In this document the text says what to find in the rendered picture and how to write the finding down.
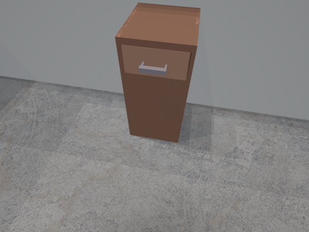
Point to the handle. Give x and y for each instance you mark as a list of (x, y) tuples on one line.
[(152, 70)]

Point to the cabinet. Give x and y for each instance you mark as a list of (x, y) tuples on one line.
[(155, 105)]

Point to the drawer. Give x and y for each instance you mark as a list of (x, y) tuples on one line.
[(177, 61)]

